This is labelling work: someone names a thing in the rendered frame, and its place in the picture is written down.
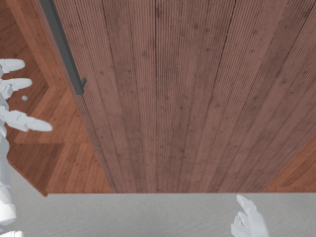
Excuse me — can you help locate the left robot forearm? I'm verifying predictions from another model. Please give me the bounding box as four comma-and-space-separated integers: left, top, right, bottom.
0, 122, 17, 232

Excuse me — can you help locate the robot right hand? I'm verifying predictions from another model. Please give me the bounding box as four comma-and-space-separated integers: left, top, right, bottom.
231, 195, 270, 237

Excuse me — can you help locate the robot left hand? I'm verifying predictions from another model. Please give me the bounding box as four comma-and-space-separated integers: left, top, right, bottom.
0, 58, 52, 132

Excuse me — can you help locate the handle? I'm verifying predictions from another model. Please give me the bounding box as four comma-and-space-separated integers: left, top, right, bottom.
40, 0, 87, 95

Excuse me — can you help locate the wardrobe door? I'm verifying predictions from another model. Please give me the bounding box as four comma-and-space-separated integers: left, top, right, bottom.
34, 0, 316, 194
267, 132, 316, 187

